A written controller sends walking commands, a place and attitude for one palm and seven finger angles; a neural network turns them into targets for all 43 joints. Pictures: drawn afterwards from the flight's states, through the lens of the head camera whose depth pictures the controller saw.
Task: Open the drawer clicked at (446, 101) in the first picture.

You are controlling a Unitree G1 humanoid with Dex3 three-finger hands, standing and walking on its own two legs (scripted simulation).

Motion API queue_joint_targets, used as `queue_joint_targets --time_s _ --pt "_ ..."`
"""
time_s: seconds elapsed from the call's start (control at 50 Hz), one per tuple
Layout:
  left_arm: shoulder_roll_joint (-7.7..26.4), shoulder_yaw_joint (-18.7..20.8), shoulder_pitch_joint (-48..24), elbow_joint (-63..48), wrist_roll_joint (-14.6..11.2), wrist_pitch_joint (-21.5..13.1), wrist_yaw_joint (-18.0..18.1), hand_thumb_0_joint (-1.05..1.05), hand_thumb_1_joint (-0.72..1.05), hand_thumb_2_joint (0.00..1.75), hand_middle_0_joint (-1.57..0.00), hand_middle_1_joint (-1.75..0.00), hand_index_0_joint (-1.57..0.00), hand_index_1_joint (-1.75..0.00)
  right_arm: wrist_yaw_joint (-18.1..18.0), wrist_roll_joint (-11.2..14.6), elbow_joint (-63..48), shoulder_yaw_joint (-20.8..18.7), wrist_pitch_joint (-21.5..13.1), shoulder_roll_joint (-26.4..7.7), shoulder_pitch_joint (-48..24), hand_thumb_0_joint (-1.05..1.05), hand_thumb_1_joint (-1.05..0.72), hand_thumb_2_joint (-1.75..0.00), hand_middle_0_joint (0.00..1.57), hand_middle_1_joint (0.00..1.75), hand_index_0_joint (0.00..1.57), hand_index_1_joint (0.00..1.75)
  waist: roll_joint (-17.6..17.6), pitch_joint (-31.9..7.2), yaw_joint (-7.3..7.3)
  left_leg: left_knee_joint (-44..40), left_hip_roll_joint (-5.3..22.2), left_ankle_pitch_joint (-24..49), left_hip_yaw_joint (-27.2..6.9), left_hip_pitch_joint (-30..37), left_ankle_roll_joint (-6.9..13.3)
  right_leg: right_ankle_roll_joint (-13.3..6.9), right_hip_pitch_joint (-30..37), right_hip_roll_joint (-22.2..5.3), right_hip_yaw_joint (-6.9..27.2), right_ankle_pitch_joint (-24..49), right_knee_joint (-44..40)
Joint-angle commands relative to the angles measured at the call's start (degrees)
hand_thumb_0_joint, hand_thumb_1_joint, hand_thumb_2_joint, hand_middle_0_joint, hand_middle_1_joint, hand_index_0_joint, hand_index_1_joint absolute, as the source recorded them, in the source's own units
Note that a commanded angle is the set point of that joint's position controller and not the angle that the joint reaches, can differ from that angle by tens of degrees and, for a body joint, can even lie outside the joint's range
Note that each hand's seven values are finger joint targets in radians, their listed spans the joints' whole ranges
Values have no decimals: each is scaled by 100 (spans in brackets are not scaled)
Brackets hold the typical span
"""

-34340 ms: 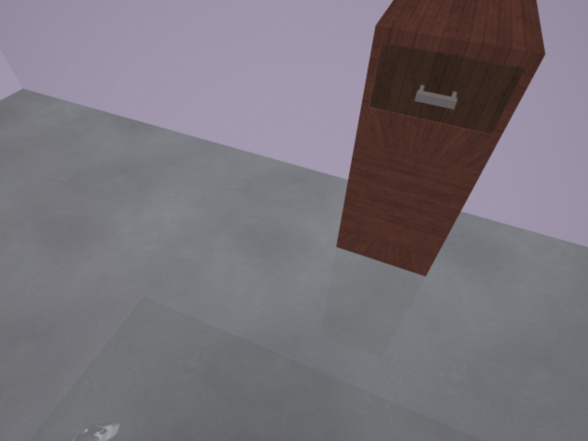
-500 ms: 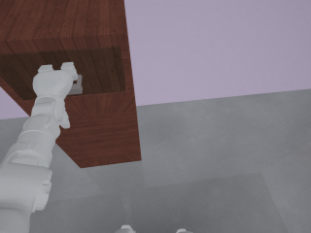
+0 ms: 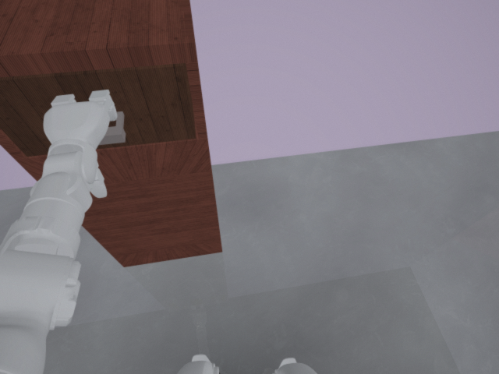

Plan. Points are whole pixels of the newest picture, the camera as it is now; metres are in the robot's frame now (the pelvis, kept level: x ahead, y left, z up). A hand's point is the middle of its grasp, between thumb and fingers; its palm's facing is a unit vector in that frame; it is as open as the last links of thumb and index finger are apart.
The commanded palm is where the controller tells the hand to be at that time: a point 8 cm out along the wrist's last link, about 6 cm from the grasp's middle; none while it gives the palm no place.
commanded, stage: lift the fingers back up to retry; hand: left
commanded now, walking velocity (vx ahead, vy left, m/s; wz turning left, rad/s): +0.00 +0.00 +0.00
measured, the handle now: (95, 128) +0.53 +0.26 +0.06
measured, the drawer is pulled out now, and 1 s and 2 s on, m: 0.00 0.00 0.00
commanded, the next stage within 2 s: re-aim the fingers above the handle in 0.70 s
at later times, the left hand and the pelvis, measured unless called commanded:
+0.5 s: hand (67, 129) +0.48 +0.27 +0.10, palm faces +0.01 -0.04 -1.00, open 13.9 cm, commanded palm +0.46 +0.26 +0.17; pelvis +0.04 +0.01 +0.02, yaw +0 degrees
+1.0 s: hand (65, 133) +0.47 +0.27 +0.11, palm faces -0.01 -0.02 -1.00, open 13.8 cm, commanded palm +0.45 +0.26 +0.17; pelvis +0.04 +0.00 +0.03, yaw +1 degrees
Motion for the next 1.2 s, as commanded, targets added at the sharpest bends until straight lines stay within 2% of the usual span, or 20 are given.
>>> queue_joint_targets --time_s 0.0,0.12,0.2,0.26,0.34,0.36,0.42,0.52,0.58,0.72,0.74,0.8,0.82,0.86,0.88,0.9,1.02,1.08,1.14,1.18 --pt "1498 381 -1877 -784 8 62 -8 0 -50 30 -30 -120 -30 -120 -79 -19 -439 -364 -150 -896 529 0 -90 -90 20 30 20 30 34 -1886 44 -647 -116 624 117 1523 171 -88 870 95 -53 801 -893" --pt "1706 657 -1868 -1282 -68 -3 80 0 -50 30 -30 -120 -30 -120 -101 -2 -424 -387 -176 -870 364 0 -90 -90 20 30 20 30 97 -1863 150 -834 -82 937 102 1901 167 -104 1161 111 -86 1011 -1043" --pt "1743 761 -1966 -1840 -46 -94 165 0 -50 30 -30 -120 -30 -120 -103 -17 -406 -416 -215 -856 274 0 -90 -90 20 30 20 30 377 -2098 216 -904 -53 1508 75 2394 145 -142 1294 126 -132 1374 -1039" --pt "1940 948 -1893 -2079 -49 -103 198 0 -50 30 -30 -120 -30 -120 -108 -19 -390 -430 -211 -859 198 0 -90 -90 20 30 20 30 366 -2204 285 -951 -46 1887 71 2570 129 -149 1537 121 -133 1696 -1051" --pt "1144 407 -1754 -2662 -189 28 65 0 -50 30 -30 -120 -30 -120 -12 -27 -422 -512 -250 -842 90 0 -90 -90 20 30 20 30 601 -2366 224 -961 28 2846 0 3383 78 -166 1431 149 -230 1969 -1133" --pt "1124 434 -1451 -2517 -238 128 5 0 -50 30 -30 -120 -30 -120 2 -1 -407 -521 -240 -839 78 0 -90 -90 20 30 20 30 442 -2214 247 -980 38 2909 -13 3407 87 -148 1449 157 -237 1985 -1185" --pt "1120 315 -1551 -2402 -315 323 -240 0 -50 30 -30 -120 -30 -120 -2 25 -388 -477 -178 -893 -46 0 -90 -90 20 30 20 30 116 -1770 189 -1160 -5 2456 -16 3220 102 -139 1557 133 -250 1863 -1331" --pt "951 43 -1865 -2503 -291 336 -601 0 -50 30 -30 -120 -30 -120 -59 38 -409 -427 -113 -859 -207 0 -90 -90 20 30 20 30 139 -1499 159 -1290 -32 2465 -39 3424 106 -172 1585 89 -252 1838 -1448" --pt "1099 234 -1429 -2303 -310 215 -754 0 -50 30 -30 -120 -30 -120 -59 19 -471 -389 -53 -859 -239 0 -90 -90 20 30 20 30 -45 -1435 279 -1287 -67 2531 -3 3291 109 -179 1777 74 -225 2027 -1436" --pt "1283 573 -1261 -2948 -275 -124 -624 0 -50 30 -30 -120 -30 -120 -10 -33 -629 -437 -11 -796 -328 0 -90 -90 20 30 20 30 148 -2053 478 -1101 -87 3296 62 3443 95 -173 2094 54 -130 2689 -1262" --pt "1497 773 -1279 -3027 -275 -148 -573 0 -50 30 -30 -120 -30 -120 -9 -57 -616 -448 -4 -821 -319 0 -90 -90 20 30 20 30 75 -2169 493 -1069 -83 3441 69 3413 101 -169 2229 52 -115 2846 -1250" --pt "1402 770 -1101 -3102 -294 -86 -412 0 -50 30 -30 -120 -30 -120 24 -39 -599 -458 -24 -782 -371 0 -90 -90 20 30 20 30 143 -2113 502 -1027 -120 3443 115 3308 102 -148 2272 45 -98 3065 -1221" --pt "1526 843 -1193 -3071 -264 -47 -370 0 -50 30 -30 -120 -30 -120 20 -33 -571 -457 -12 -801 -388 0 -90 -90 20 30 20 30 139 -2043 485 -1048 -121 3303 121 3231 91 -148 2276 42 -103 3036 -1216" --pt "1392 672 -1309 -3121 -246 43 -328 0 -50 30 -30 -120 -30 -120 21 -20 -554 -460 -9 -794 -405 0 -90 -90 20 30 20 30 113 -2110 416 -1063 -146 3172 140 3226 112 -130 2316 40 -85 3031 -1249" --pt "1421 689 -1308 -2953 -234 104 -320 0 -50 30 -30 -120 -30 -120 14 -14 -512 -470 -12 -813 -400 0 -90 -90 20 30 20 30 51 -1937 374 -1082 -150 2960 158 3161 112 -136 2274 44 -103 2956 -1272" --pt "1451 687 -1301 -2953 -240 134 -336 0 -50 30 -30 -120 -30 -120 5 -12 -504 -458 -18 -824 -404 0 -90 -90 20 30 20 30 11 -2011 403 -1111 -154 2915 155 3141 115 -130 2336 38 -99 2952 -1279" --pt "982 138 -1516 -2985 -385 152 -649 0 -50 30 -30 -120 -30 -120 -46 23 -492 -458 -10 -822 -449 0 -90 -90 20 30 20 30 72 -1751 227 -1190 -179 2488 130 3283 158 -126 2154 34 -78 2617 -1438" --pt "1027 207 -1396 -3107 -431 17 -751 0 -50 30 -30 -120 -30 -120 -74 13 -520 -451 -7 -804 -467 0 -90 -90 20 30 20 30 72 -1828 295 -1200 -201 2498 131 3300 167 -139 2280 24 -56 2693 -1437" --pt "1394 574 -1250 -2812 -375 -73 -701 0 -50 30 -30 -120 -30 -120 -83 18 -510 -413 20 -819 -490 0 -90 -90 20 30 20 30 -69 -1597 398 -1282 -205 2273 120 2981 140 -157 2357 16 -59 2495 -1446" --pt "1350 567 -1326 -2594 -312 -80 -574 0 -50 30 -30 -120 -30 -120 -64 38 -505 -381 -1 -786 -510 0 -90 -90 20 30 20 30 -4 -1332 418 -1343 -204 1988 125 2820 127 -168 2176 17 -86 2206 -1433"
